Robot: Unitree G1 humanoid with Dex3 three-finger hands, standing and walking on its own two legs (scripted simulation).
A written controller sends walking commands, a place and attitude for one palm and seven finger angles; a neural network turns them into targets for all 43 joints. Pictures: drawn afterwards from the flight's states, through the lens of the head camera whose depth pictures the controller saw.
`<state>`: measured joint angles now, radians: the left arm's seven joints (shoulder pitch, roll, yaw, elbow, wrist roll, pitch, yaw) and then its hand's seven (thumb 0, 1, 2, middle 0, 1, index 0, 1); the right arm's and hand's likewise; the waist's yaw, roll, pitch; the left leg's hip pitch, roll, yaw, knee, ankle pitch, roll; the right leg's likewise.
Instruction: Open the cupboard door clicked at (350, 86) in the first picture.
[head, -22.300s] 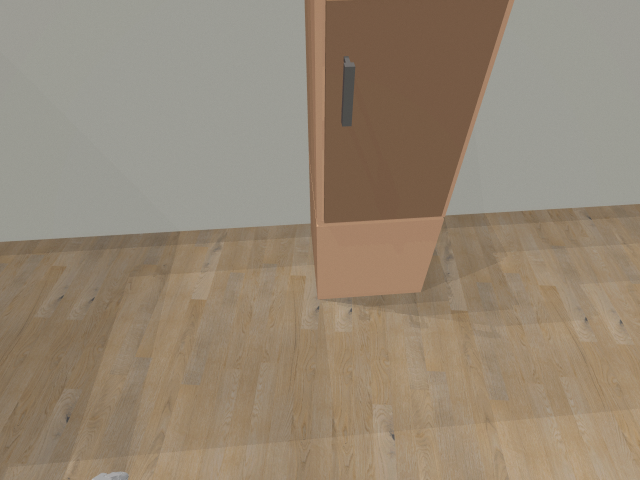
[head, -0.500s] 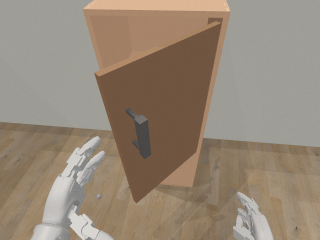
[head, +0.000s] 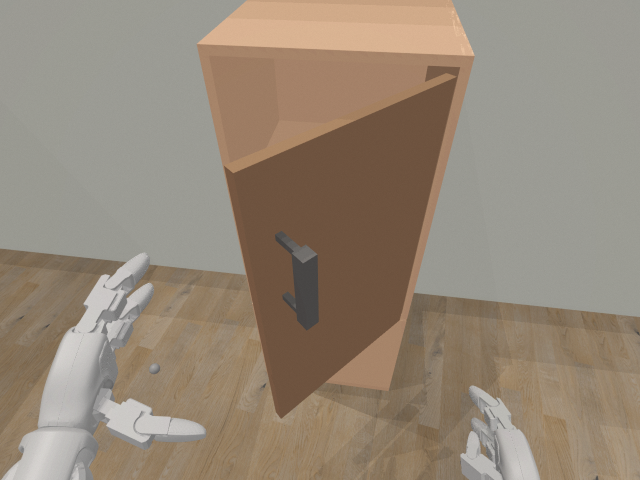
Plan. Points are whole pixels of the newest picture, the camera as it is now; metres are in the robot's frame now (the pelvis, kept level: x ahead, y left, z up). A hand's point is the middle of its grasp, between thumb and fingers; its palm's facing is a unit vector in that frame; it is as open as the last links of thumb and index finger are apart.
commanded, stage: draw the hand back to the body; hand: left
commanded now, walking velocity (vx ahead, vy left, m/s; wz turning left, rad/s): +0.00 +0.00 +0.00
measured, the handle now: (296, 281) +0.33 +0.08 +0.10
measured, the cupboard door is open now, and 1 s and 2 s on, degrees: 49 49 49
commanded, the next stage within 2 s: step back with the hand held close in 0.96 s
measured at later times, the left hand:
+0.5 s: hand (101, 314) +0.21 +0.25 +0.17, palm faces +0.40 -0.83 -0.39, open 10.1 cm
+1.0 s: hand (94, 313) +0.21 +0.25 +0.18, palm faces +0.44 -0.81 -0.38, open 7.5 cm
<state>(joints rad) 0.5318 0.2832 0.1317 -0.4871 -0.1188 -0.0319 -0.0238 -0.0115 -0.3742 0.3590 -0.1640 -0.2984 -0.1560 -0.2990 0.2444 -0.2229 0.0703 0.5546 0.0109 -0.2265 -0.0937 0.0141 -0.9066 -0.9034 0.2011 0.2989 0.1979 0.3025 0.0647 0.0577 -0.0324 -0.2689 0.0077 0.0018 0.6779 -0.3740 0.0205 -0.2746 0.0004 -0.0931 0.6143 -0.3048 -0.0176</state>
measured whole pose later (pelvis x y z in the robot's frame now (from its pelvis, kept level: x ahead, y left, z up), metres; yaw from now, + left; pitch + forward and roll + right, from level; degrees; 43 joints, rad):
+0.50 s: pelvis +0.02 +0.00 +0.02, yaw -1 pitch -4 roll -1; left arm 0.49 0.33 0.27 -0.42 -0.04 -0.09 0.11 0.00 0.45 0.71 -0.20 -0.30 -0.19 -0.30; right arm 0.20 -0.22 0.04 0.64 -0.01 -0.13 -0.07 0.01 -0.91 -0.90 0.20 0.30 0.20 0.30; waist 0.08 0.06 0.02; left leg -0.06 0.00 0.03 0.42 -0.28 0.02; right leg -0.09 0.00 -0.06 0.40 -0.22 -0.01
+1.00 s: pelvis +0.02 -0.01 +0.02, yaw -2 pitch -5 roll -1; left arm 0.46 0.33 0.32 -0.38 -0.06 -0.10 0.11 0.01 0.88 0.90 -0.21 -0.30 -0.21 -0.30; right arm 0.19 -0.22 0.02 0.66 -0.01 -0.11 -0.07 0.01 -0.91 -0.90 0.20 0.30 0.20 0.30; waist 0.08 0.07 0.03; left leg -0.04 0.01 0.03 0.40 -0.26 0.01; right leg -0.07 0.02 -0.06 0.36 -0.20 -0.02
